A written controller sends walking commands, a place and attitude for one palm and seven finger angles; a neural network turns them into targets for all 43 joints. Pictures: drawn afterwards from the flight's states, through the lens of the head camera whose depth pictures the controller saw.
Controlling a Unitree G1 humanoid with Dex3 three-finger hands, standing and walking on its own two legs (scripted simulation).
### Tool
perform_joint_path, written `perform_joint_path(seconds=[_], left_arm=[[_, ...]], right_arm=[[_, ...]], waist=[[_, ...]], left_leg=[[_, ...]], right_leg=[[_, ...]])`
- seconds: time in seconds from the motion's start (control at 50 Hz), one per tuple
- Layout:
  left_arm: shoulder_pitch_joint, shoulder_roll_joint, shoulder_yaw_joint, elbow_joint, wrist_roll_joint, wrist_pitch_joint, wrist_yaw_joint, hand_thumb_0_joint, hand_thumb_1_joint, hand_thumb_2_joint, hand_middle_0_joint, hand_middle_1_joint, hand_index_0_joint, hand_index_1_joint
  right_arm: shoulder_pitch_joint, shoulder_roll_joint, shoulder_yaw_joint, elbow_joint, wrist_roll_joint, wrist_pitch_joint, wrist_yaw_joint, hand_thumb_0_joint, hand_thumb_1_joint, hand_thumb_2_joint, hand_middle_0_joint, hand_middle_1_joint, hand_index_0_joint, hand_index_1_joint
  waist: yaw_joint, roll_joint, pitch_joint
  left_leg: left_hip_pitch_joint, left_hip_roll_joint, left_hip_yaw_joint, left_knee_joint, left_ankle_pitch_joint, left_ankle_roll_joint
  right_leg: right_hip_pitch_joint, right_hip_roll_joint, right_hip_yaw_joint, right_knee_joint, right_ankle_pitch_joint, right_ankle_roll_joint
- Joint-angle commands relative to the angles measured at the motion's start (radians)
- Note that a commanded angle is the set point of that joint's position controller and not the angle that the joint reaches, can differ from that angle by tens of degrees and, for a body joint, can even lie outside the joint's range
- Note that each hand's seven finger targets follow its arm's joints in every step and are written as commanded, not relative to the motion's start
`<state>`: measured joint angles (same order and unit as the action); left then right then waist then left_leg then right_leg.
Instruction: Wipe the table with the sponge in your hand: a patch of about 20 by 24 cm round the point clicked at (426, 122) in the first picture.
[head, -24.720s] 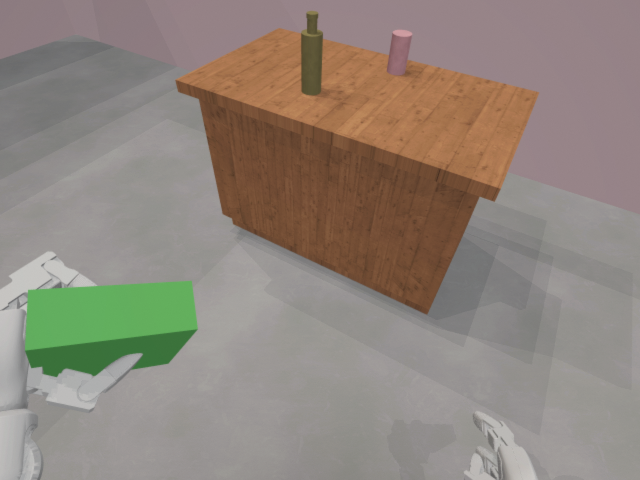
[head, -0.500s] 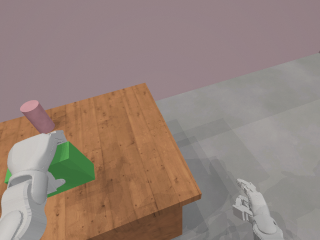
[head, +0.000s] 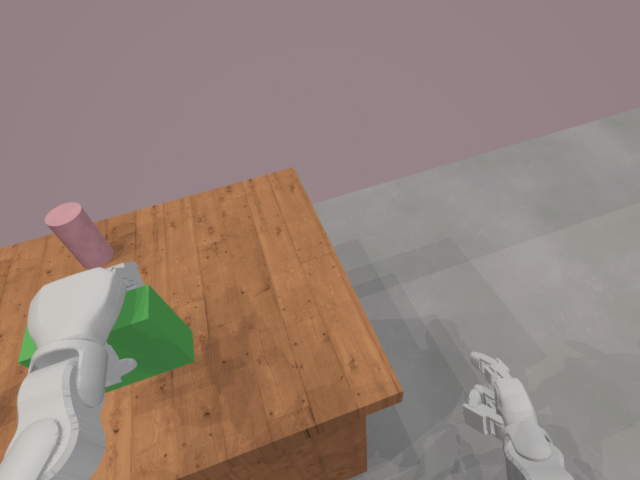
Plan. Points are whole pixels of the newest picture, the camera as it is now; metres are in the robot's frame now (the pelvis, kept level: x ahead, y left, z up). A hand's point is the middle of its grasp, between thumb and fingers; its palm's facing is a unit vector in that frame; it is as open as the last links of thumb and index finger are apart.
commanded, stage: move the sponge above the wiping area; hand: left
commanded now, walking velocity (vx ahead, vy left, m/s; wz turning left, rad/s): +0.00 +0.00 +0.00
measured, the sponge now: (126, 351) +0.22 +0.29 +0.06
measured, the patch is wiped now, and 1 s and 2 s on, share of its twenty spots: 0.00 0.00 0.00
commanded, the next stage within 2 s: none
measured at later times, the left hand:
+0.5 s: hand (113, 338) +0.22 +0.29 +0.09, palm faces +0.01 -0.07 -1.00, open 9.0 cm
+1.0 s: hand (107, 353) +0.21 +0.30 +0.08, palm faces -0.02 -0.09 -1.00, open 9.0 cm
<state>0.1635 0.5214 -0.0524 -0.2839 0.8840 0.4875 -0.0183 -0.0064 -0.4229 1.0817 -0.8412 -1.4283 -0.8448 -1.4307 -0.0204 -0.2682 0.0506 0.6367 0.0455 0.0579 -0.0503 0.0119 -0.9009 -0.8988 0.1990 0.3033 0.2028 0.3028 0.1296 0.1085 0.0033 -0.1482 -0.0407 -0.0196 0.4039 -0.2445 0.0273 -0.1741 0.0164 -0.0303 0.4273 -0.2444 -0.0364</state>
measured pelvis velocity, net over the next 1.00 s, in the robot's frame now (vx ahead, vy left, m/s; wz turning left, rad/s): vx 0.00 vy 0.00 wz -0.01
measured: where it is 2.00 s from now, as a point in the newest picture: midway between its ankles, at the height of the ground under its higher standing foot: outside the picture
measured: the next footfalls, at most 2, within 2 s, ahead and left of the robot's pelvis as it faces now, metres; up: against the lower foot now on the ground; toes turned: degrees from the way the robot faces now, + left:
none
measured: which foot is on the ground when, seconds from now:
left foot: down 0.00-1.00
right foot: down 0.00-1.00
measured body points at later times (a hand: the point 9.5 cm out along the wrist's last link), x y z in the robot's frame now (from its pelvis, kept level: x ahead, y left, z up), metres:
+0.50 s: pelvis +0.00 -0.01 +0.00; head +0.00 -0.05 +0.45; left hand +0.21 +0.29 +0.15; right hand +0.24 -0.22 -0.09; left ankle -0.02 +0.10 -0.74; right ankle -0.01 -0.10 -0.74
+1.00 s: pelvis +0.00 +0.00 +0.00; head +0.00 -0.04 +0.45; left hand +0.20 +0.30 +0.13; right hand +0.24 -0.21 -0.08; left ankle -0.02 +0.11 -0.74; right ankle -0.01 -0.10 -0.74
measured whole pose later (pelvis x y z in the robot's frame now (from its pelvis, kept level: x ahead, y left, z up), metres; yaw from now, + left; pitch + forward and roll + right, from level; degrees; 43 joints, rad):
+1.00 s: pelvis +0.00 +0.00 +0.00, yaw +0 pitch -1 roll +0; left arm 0.23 0.50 -0.01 -0.17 0.87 0.40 0.04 -0.01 -0.42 1.08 -0.84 -1.43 -0.84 -1.43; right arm 0.02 -0.27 0.03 0.66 0.05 0.03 -0.06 0.01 -0.90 -0.90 0.20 0.30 0.20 0.30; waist 0.11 0.10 -0.01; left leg -0.16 -0.03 -0.02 0.42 -0.25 0.02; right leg -0.18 0.03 -0.03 0.43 -0.24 -0.04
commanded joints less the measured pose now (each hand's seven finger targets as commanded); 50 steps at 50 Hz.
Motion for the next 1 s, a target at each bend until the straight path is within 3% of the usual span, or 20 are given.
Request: perform_joint_path(seconds=[0.0, 0.06, 0.08, 0.14, 0.16, 0.18, 0.24, 0.26, 0.3, 0.32, 0.36, 0.4, 0.46, 0.58, 0.76, 0.78, 0.86, 0.92, 0.96, 0.98], left_arm=[[-0.191, 0.217, 0.166, -0.179, 0.038, 0.003, 0.052, 0.000, 0.100, 1.300, -1.200, -1.600, -1.200, -1.600], [-0.188, 0.237, 0.180, -0.197, 0.040, 0.009, 0.054, 0.000, 0.100, 1.300, -1.200, -1.600, -1.200, -1.600], [-0.208, 0.216, 0.155, -0.178, 0.045, 0.010, 0.051, 0.000, 0.100, 1.300, -1.200, -1.600, -1.200, -1.600], [-0.188, 0.223, 0.163, -0.139, 0.037, 0.011, 0.046, 0.000, 0.100, 1.300, -1.200, -1.600, -1.200, -1.600], [-0.206, 0.249, 0.182, -0.144, 0.045, 0.015, 0.046, 0.000, 0.100, 1.300, -1.200, -1.600, -1.200, -1.600], [-0.227, 0.206, 0.142, -0.150, 0.044, 0.007, 0.043, 0.000, 0.100, 1.300, -1.200, -1.600, -1.200, -1.600], [-0.218, 0.209, 0.143, -0.127, 0.039, -0.015, 0.045, 0.000, 0.100, 1.300, -1.200, -1.600, -1.200, -1.600], [-0.205, 0.251, 0.188, -0.127, 0.042, -0.016, 0.050, 0.000, 0.100, 1.300, -1.200, -1.600, -1.200, -1.600], [-0.212, 0.230, 0.170, -0.114, 0.039, -0.030, 0.054, 0.000, 0.100, 1.300, -1.200, -1.600, -1.200, -1.600], [-0.220, 0.258, 0.196, -0.100, 0.046, -0.035, 0.059, 0.000, 0.100, 1.300, -1.200, -1.600, -1.200, -1.600], [-0.186, 0.263, 0.217, -0.134, 0.040, -0.043, 0.069, 0.000, 0.100, 1.300, -1.200, -1.600, -1.200, -1.600], [-0.159, 0.240, 0.204, -0.101, 0.030, -0.047, 0.072, 0.000, 0.100, 1.300, -1.200, -1.600, -1.200, -1.600], [-0.149, 0.235, 0.204, -0.124, 0.025, -0.048, 0.077, 0.000, 0.100, 1.300, -1.200, -1.600, -1.200, -1.600], [-0.171, 0.206, 0.170, -0.106, 0.029, -0.066, 0.082, 0.000, 0.100, 1.300, -1.200, -1.600, -1.200, -1.600], [-0.182, 0.256, 0.220, -0.063, 0.033, -0.082, 0.102, 0.000, 0.100, 1.300, -1.200, -1.600, -1.200, -1.600], [-0.173, 0.217, 0.191, -0.062, 0.028, -0.088, 0.102, 0.000, 0.100, 1.300, -1.200, -1.600, -1.200, -1.600], [-0.095, 0.240, 0.226, -0.076, 0.022, -0.088, 0.099, 0.000, 0.100, 1.300, -1.200, -1.600, -1.200, -1.600], [-0.091, 0.186, 0.174, -0.076, 0.019, -0.094, 0.094, 0.000, 0.100, 1.300, -1.200, -1.600, -1.200, -1.600], [-0.083, 0.230, 0.217, -0.082, 0.022, -0.093, 0.098, 0.000, 0.100, 1.300, -1.200, -1.600, -1.200, -1.600], [-0.105, 0.180, 0.168, -0.079, 0.023, -0.098, 0.100, 0.000, 0.100, 1.300, -1.200, -1.600, -1.200, -1.600]], right_arm=[[-0.204, -0.091, -0.040, -0.170, -0.001, -0.060, -0.007, 0.000, -0.900, -0.900, 0.200, 0.300, 0.200, 0.300], [-0.231, -0.094, -0.041, -0.174, -0.004, -0.061, -0.011, 0.000, -0.900, -0.900, 0.200, 0.300, 0.200, 0.300], [-0.214, -0.092, -0.036, -0.174, -0.003, -0.063, -0.010, 0.000, -0.900, -0.900, 0.200, 0.300, 0.200, 0.300], [-0.203, -0.096, -0.044, -0.168, 0.001, -0.056, -0.016, 0.000, -0.900, -0.900, 0.200, 0.300, 0.200, 0.300], [-0.226, -0.101, -0.039, -0.166, -0.001, -0.057, -0.017, 0.000, -0.900, -0.900, 0.200, 0.300, 0.200, 0.300], [-0.214, -0.092, -0.038, -0.173, 0.002, -0.060, -0.016, 0.000, -0.900, -0.900, 0.200, 0.300, 0.200, 0.300], [-0.199, -0.093, -0.044, -0.169, 0.000, -0.064, -0.022, 0.000, -0.900, -0.900, 0.200, 0.300, 0.200, 0.300], [-0.215, -0.096, -0.043, -0.166, -0.002, -0.068, -0.024, 0.000, -0.900, -0.900, 0.200, 0.300, 0.200, 0.300], [-0.194, -0.093, -0.043, -0.167, 0.000, -0.073, -0.024, 0.000, -0.900, -0.900, 0.200, 0.300, 0.200, 0.300], [-0.188, -0.099, -0.046, -0.157, -0.002, -0.072, -0.024, 0.000, -0.900, -0.900, 0.200, 0.300, 0.200, 0.300], [-0.206, -0.097, -0.047, -0.163, -0.003, -0.076, -0.021, 0.000, -0.900, -0.900, 0.200, 0.300, 0.200, 0.300], [-0.183, -0.097, -0.051, -0.159, -0.001, -0.079, -0.021, 0.000, -0.900, -0.900, 0.200, 0.300, 0.200, 0.300], [-0.203, -0.098, -0.052, -0.163, 0.001, -0.082, -0.021, 0.000, -0.900, -0.900, 0.200, 0.300, 0.200, 0.300], [-0.173, -0.095, -0.055, -0.158, 0.000, -0.091, -0.025, 0.000, -0.900, -0.900, 0.200, 0.300, 0.200, 0.300], [-0.188, -0.101, -0.055, -0.143, 0.000, -0.087, -0.033, 0.000, -0.900, -0.900, 0.200, 0.300, 0.200, 0.300], [-0.172, -0.096, -0.058, -0.147, 0.000, -0.090, -0.032, 0.000, -0.900, -0.900, 0.200, 0.300, 0.200, 0.300], [-0.184, -0.101, -0.059, -0.147, -0.002, -0.087, -0.024, 0.000, -0.900, -0.900, 0.200, 0.300, 0.200, 0.300], [-0.158, -0.097, -0.064, -0.152, -0.001, -0.085, -0.019, 0.000, -0.900, -0.900, 0.200, 0.300, 0.200, 0.300], [-0.177, -0.102, -0.061, -0.150, -0.002, -0.083, -0.022, 0.000, -0.900, -0.900, 0.200, 0.300, 0.200, 0.300], [-0.162, -0.094, -0.060, -0.152, -0.001, -0.083, -0.022, 0.000, -0.900, -0.900, 0.200, 0.300, 0.200, 0.300]], waist=[[-0.009, -0.063, -0.230], [0.000, -0.038, -0.225], [-0.006, -0.045, -0.233], [-0.010, -0.083, -0.205], [-0.007, -0.053, -0.195], [-0.013, -0.057, -0.211], [-0.013, -0.064, -0.206], [-0.003, -0.052, -0.198], [-0.012, -0.063, -0.207], [-0.008, -0.066, -0.218], [0.002, -0.017, -0.221], [-0.008, -0.067, -0.214], [-0.004, -0.027, -0.201], [-0.019, -0.074, -0.207], [-0.010, -0.043, -0.197], [-0.019, -0.053, -0.207], [-0.003, -0.026, -0.214], [-0.019, -0.060, -0.195], [-0.008, -0.053, -0.186], [-0.023, -0.070, -0.183]], left_leg=[[0.029, 0.013, -0.058, -0.016, 0.354, 0.015], [0.037, 0.007, -0.059, -0.014, 0.347, 0.019], [0.027, 0.008, -0.050, -0.015, 0.347, 0.019], [0.014, 0.007, -0.048, -0.017, 0.316, 0.020], [0.017, 0.004, -0.054, -0.022, 0.295, 0.019], [0.017, 0.006, -0.046, -0.020, 0.292, 0.021], [0.019, 0.004, -0.047, -0.022, 0.280, 0.023], [0.022, 0.002, -0.053, -0.023, 0.263, 0.023], [0.013, 0.002, -0.045, -0.020, 0.270, 0.023], [0.012, 0.001, -0.047, -0.019, 0.274, 0.022], [0.022, 0.000, -0.053, -0.017, 0.292, 0.021], [0.008, 0.003, -0.043, -0.012, 0.284, 0.022], [0.013, -0.001, -0.048, -0.014, 0.266, 0.021], [0.010, 0.004, -0.043, -0.012, 0.254, 0.025], [0.011, -0.002, -0.049, -0.019, 0.237, 0.021], [0.007, 0.002, -0.041, -0.014, 0.249, 0.024], [0.016, -0.001, -0.050, -0.008, 0.288, 0.021], [0.005, 0.009, -0.048, -0.009, 0.281, 0.022], [0.005, 0.004, -0.055, -0.014, 0.263, 0.022], [0.000, 0.008, -0.047, -0.013, 0.258, 0.023]], right_leg=[[0.118, -0.016, 0.089, -0.030, 0.271, -0.033], [0.121, -0.008, 0.117, -0.033, 0.276, -0.042], [0.121, -0.020, 0.086, -0.026, 0.276, -0.034], [0.113, -0.021, 0.093, -0.037, 0.260, -0.027], [0.105, -0.009, 0.121, -0.043, 0.234, -0.039], [0.105, -0.019, 0.091, -0.037, 0.225, -0.030], [0.102, -0.020, 0.092, -0.043, 0.216, -0.028], [0.099, -0.008, 0.119, -0.050, 0.196, -0.037], [0.109, -0.019, 0.100, -0.046, 0.212, -0.029], [0.110, -0.018, 0.104, -0.044, 0.220, -0.030], [0.120, -0.011, 0.123, -0.041, 0.237, -0.041], [0.114, -0.019, 0.102, -0.041, 0.240, -0.028], [0.103, -0.013, 0.124, -0.048, 0.222, -0.035], [0.089, -0.020, 0.096, -0.043, 0.210, -0.024], [0.088, -0.010, 0.121, -0.056, 0.191, -0.035], [0.097, -0.019, 0.095, -0.047, 0.205, -0.027], [0.110, -0.013, 0.117, -0.044, 0.258, -0.036], [0.084, -0.019, 0.087, -0.044, 0.247, -0.025], [0.082, -0.010, 0.114, -0.051, 0.223, -0.034], [0.076, -0.017, 0.087, -0.047, 0.213, -0.026]])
